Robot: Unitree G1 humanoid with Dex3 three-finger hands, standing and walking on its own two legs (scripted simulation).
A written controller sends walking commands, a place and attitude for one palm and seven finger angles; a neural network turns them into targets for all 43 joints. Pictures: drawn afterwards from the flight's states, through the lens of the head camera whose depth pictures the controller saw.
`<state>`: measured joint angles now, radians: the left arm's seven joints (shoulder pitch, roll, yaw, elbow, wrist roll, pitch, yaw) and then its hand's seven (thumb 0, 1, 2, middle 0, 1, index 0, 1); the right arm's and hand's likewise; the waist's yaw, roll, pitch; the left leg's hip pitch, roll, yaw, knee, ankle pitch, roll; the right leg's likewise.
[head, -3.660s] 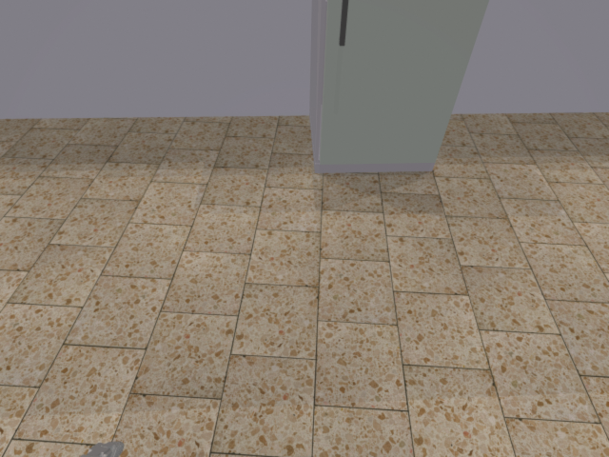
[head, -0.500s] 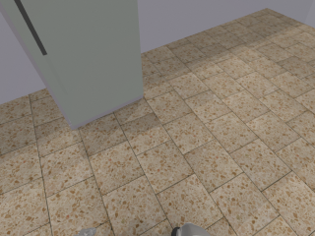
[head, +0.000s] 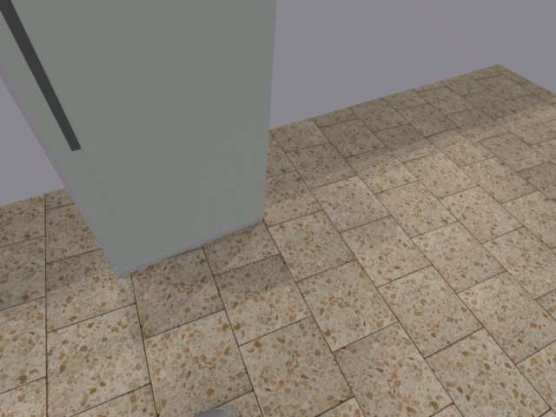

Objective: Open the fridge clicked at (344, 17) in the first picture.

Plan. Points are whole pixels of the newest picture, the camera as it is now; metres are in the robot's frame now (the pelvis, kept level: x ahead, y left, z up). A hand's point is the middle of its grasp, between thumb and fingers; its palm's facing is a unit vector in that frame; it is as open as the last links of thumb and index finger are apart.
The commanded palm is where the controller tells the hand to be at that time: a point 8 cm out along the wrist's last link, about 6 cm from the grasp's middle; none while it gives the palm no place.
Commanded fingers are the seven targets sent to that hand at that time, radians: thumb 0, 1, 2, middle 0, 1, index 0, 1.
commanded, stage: walk to a spot facing it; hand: left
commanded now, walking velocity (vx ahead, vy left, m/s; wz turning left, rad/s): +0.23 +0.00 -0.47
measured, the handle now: (33, 59) +0.64 +0.55 +0.14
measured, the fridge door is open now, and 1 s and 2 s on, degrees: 0 0 0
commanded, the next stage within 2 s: turn to face it in 0.04 s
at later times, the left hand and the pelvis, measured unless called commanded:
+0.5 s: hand (207, 336) +0.27 +0.15 -0.14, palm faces +0.02 -0.97 -0.23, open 7.4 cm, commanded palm none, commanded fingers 0.00 0.90 0.90 -0.20 -0.30 -0.20 -0.30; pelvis +0.14 -0.02 +0.01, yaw +3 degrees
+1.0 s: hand (125, 409) +0.14 +0.26 -0.16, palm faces +0.36 -0.90 -0.24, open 7.4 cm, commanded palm none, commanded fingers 0.00 0.90 0.90 -0.20 -0.30 -0.20 -0.30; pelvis +0.15 +0.03 +0.01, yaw +19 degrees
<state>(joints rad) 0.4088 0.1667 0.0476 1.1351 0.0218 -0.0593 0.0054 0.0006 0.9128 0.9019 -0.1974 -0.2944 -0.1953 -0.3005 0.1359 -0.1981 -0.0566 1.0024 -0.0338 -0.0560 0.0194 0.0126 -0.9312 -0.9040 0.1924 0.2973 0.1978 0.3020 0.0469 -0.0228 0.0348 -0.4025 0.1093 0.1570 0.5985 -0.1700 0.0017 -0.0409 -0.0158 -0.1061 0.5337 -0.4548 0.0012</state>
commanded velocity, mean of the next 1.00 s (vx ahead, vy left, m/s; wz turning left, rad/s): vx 0.02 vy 0.00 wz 0.45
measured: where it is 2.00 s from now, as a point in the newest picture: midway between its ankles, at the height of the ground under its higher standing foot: outside the picture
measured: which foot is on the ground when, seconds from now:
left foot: down 0.00-0.42, up 0.44-0.80, down 0.82-1.00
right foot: down 0.00-0.00, up 0.02-0.38, down 0.40-0.82, up 0.84-1.00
